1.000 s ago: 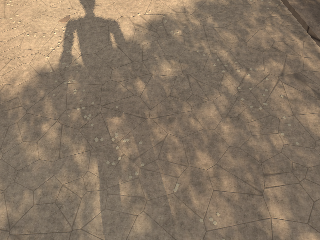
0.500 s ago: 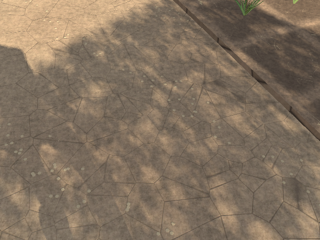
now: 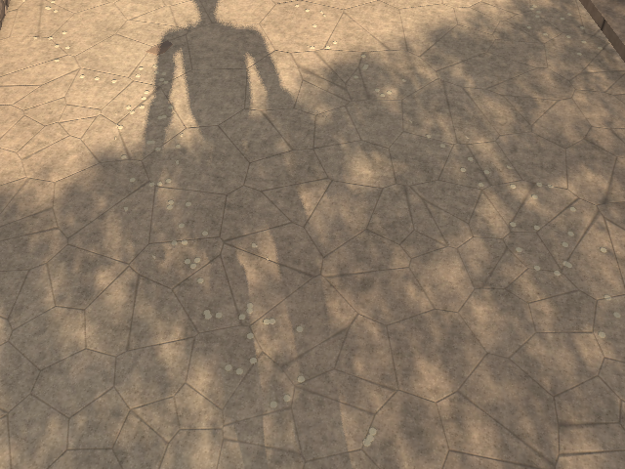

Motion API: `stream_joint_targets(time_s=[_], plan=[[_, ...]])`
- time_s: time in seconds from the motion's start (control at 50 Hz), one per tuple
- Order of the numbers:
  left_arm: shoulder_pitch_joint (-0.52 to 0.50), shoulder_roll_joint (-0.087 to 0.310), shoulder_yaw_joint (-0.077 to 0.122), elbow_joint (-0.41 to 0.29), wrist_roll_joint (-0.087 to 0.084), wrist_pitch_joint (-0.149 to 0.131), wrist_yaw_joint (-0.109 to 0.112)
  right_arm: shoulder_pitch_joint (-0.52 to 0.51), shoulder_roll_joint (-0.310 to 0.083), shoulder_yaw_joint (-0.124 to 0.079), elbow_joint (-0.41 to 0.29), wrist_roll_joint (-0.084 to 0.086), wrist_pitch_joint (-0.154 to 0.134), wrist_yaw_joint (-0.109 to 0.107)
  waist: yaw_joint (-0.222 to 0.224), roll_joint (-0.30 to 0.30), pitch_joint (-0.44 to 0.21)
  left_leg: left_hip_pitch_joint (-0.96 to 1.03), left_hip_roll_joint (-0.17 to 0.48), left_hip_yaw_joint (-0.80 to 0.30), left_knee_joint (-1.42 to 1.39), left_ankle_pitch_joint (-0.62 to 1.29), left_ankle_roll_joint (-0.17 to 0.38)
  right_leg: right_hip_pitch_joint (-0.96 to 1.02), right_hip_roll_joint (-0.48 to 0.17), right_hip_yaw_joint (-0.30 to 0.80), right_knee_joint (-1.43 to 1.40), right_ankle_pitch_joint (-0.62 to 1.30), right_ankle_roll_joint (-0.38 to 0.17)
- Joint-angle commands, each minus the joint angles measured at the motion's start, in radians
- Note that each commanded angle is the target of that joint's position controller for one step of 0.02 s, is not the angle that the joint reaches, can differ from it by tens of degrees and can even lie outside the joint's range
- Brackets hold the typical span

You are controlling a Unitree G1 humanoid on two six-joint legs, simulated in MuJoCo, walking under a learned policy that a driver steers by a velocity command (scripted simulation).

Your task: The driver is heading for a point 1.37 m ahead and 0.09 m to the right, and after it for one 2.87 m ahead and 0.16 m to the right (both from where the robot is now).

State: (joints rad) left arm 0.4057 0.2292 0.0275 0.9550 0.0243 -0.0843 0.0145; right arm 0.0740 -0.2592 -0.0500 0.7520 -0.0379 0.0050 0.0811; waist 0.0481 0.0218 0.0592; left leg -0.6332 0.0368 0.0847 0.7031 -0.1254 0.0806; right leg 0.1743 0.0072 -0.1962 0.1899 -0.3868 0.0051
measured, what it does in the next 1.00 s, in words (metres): walks ahead: left foot, then right foot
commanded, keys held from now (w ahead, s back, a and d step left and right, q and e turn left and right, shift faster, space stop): w+q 0.14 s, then w+e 0.86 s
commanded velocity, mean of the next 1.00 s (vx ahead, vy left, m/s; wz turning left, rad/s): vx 0.49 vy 0.00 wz -0.17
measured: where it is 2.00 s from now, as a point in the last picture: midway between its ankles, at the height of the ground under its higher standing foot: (374, 225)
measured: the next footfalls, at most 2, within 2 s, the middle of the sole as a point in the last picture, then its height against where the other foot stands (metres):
left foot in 0.06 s outside the picture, level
right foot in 0.66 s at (352, 429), level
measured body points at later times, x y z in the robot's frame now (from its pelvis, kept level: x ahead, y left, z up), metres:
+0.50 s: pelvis +0.28 +0.05 +0.01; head +0.30 +0.06 +0.46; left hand +0.38 +0.30 -0.12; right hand +0.29 -0.21 -0.12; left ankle +0.17 +0.08 -0.73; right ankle +0.46 -0.08 -0.67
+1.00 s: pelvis +0.57 +0.02 +0.02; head +0.60 +0.01 +0.46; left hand +0.63 +0.30 -0.11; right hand +0.69 -0.25 -0.09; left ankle +0.76 +0.17 -0.67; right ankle +0.48 -0.01 -0.73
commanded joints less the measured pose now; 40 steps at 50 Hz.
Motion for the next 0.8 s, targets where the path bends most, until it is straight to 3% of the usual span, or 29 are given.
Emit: stream_joint_targets(time_s=[0.02,0.04,0.06,0.08,0.1,0.12,0.14,0.16,0.2,0.22,0.26,0.32,0.42,0.52,0.58,0.62,0.64,0.66,0.68,0.7,0.72,0.74,0.78,0.8], plan=[[-0.011,0.192,0.037,-0.036,0.001,-0.002,0.013,0.023,-0.064,-0.013,-0.062,-0.005,-0.012,-0.009,-0.071,-0.136,-0.020,0.196,-0.099,0.086,-0.058,-0.086,0.068,-0.081,-0.259,-0.004,0.222,1.174,-0.110],[-0.009,0.209,0.041,-0.036,0.003,0.008,0.016,0.134,-0.090,-0.026,-0.032,-0.006,-0.017,-0.015,-0.118,-0.139,-0.092,0.334,-0.131,0.077,-0.085,-0.114,0.094,-0.105,-0.264,-0.008,0.391,1.202,-0.107],[-0.012,0.213,0.041,-0.043,0.001,0.014,0.016,0.289,-0.128,-0.047,0.020,-0.014,-0.024,-0.028,-0.188,-0.103,-0.180,0.560,-0.146,0.041,-0.154,-0.107,0.127,-0.218,-0.243,-0.023,0.627,1.055,-0.089],[0.028,0.141,0.023,-0.081,-0.009,0.011,0.003,0.375,-0.230,-0.078,0.035,-0.023,-0.024,-0.047,-0.193,0.056,-0.285,0.841,0.080,-0.280,-0.214,-0.319,0.207,-0.517,-0.175,-0.026,0.971,0.552,-0.054],[0.010,0.104,0.019,-0.148,-0.016,0.000,-0.013,0.330,-0.298,-0.091,0.005,0.003,-0.019,-0.048,-0.141,0.209,-0.397,0.978,0.326,-0.852,-0.381,-0.320,0.332,-0.800,0.024,0.107,1.270,-0.140,-0.016],[-0.132,0.173,0.034,-0.176,-0.006,-0.010,-0.018,0.326,-0.277,-0.090,0.015,0.024,-0.010,-0.054,-0.184,0.059,-0.321,0.921,0.287,-0.778,-0.431,-0.253,0.307,-0.891,-0.024,0.252,1.295,-0.044,-0.029],[-0.148,0.152,0.025,-0.188,-0.016,-0.021,-0.022,0.274,-0.232,-0.078,0.028,0.028,-0.013,-0.064,-0.139,0.022,-0.181,0.777,0.269,-0.632,-0.436,-0.161,0.281,-0.902,-0.075,0.241,1.226,0.050,-0.037],[-0.108,0.132,0.019,-0.161,-0.014,-0.024,-0.021,0.230,-0.163,-0.058,0.031,0.025,-0.021,-0.069,-0.086,-0.039,-0.106,0.636,0.224,-0.514,-0.453,-0.035,0.231,-0.834,-0.116,0.231,1.116,0.091,-0.041],[-0.030,0.105,0.011,-0.119,0.014,0.012,-0.027,0.168,-0.099,-0.031,0.033,0.024,-0.043,-0.073,-0.018,-0.034,-0.078,0.479,0.151,-0.358,-0.493,0.113,0.182,-0.691,-0.146,0.228,1.016,0.098,-0.031],[-0.009,0.099,0.011,-0.105,0.018,0.031,-0.032,0.180,-0.093,-0.026,0.042,0.024,-0.059,-0.070,-0.012,-0.018,-0.081,0.450,0.141,-0.321,-0.508,0.172,0.179,-0.660,-0.143,0.214,1.001,0.102,-0.028],[-0.031,0.098,0.015,-0.105,0.011,0.052,-0.040,0.213,-0.109,-0.028,0.071,0.025,-0.081,-0.064,-0.012,-0.001,-0.051,0.435,0.124,-0.257,-0.552,0.189,0.160,-0.692,-0.148,0.202,0.950,0.151,-0.025],[-0.153,0.105,0.023,-0.133,0.001,0.061,-0.046,0.269,-0.114,-0.026,0.101,0.024,-0.090,-0.065,-0.051,0.008,0.014,0.491,0.112,-0.197,-0.603,0.170,0.101,-0.831,-0.151,0.209,0.858,0.277,-0.025],[-0.260,0.088,0.024,-0.156,-0.007,0.051,-0.051,0.308,-0.096,-0.010,0.132,0.023,-0.103,-0.077,-0.082,0.021,0.035,0.598,0.109,-0.081,-0.604,0.290,0.037,-0.895,-0.071,0.234,0.676,0.424,-0.038],[-0.383,0.054,0.001,-0.201,0.004,0.044,-0.063,0.369,-0.072,0.010,0.182,0.018,-0.104,-0.103,-0.114,0.018,0.058,0.740,0.137,0.000,-0.566,0.556,0.018,-0.878,-0.032,0.116,0.478,0.416,-0.066],[-0.337,0.068,0.004,-0.201,0.003,0.044,-0.058,0.370,-0.113,0.009,0.201,0.012,-0.098,-0.123,-0.073,0.060,-0.004,0.818,0.159,0.044,-0.395,1.013,-0.007,-0.738,0.052,0.036,0.414,0.285,-0.119],[-0.148,0.112,0.022,-0.148,0.006,0.040,-0.049,0.342,-0.151,0.000,0.197,0.004,-0.084,-0.135,0.014,0.093,-0.098,0.808,0.181,0.055,-0.129,1.159,-0.014,-0.556,0.099,0.041,0.385,0.197,-0.170],[-0.003,0.146,0.040,-0.106,0.014,0.032,-0.043,0.313,-0.168,-0.005,0.185,0.007,-0.079,-0.132,0.086,0.085,-0.167,0.713,0.175,0.069,0.086,1.023,-0.015,-0.369,0.096,0.088,0.303,0.218,-0.210],[0.130,0.220,0.068,-0.083,0.026,0.034,-0.030,0.276,-0.150,0.002,0.145,0.016,-0.087,-0.123,0.155,-0.010,-0.258,0.498,0.118,0.097,0.421,0.612,-0.015,-0.134,-0.076,0.309,0.264,0.165,-0.290],[0.059,0.305,0.093,-0.107,0.011,0.051,-0.021,0.322,-0.062,0.012,0.091,0.029,-0.100,-0.100,0.043,-0.281,-0.316,0.017,-0.136,0.029,0.806,-0.389,-0.074,0.159,-0.351,0.886,0.206,0.317,-0.467],[0.033,0.282,0.096,-0.101,-0.030,0.054,-0.029,0.257,-0.122,0.007,0.075,0.007,-0.112,-0.092,0.064,-0.068,-0.299,-0.104,-0.074,-0.163,0.835,-0.329,-0.048,0.135,-0.338,0.887,0.150,0.314,-0.489],[-0.026,0.237,0.085,-0.109,-0.028,0.055,-0.024,0.195,-0.112,0.013,0.046,0.017,-0.126,-0.085,0.041,-0.034,-0.175,-0.130,-0.019,-0.174,0.764,-0.244,-0.047,0.008,-0.319,0.763,0.111,0.300,-0.450],[-0.064,0.169,0.069,-0.105,-0.020,0.056,-0.023,0.200,-0.115,0.012,0.047,0.022,-0.130,-0.083,-0.012,0.040,-0.065,-0.081,0.017,-0.152,0.652,-0.204,-0.048,-0.156,-0.275,0.669,0.069,0.370,-0.392],[-0.113,0.133,0.054,-0.111,-0.019,0.041,-0.015,0.211,-0.094,0.017,0.043,-0.009,-0.090,-0.079,-0.071,0.036,-0.020,0.024,0.049,-0.142,0.531,-0.198,-0.080,-0.319,-0.174,0.542,0.040,0.476,-0.332],[-0.108,0.146,0.055,-0.110,-0.021,0.032,-0.016,0.223,-0.082,0.019,0.039,-0.016,-0.070,-0.075,-0.082,0.012,-0.028,0.051,0.051,-0.129,0.487,-0.196,-0.094,-0.352,-0.151,0.509,0.034,0.521,-0.325]])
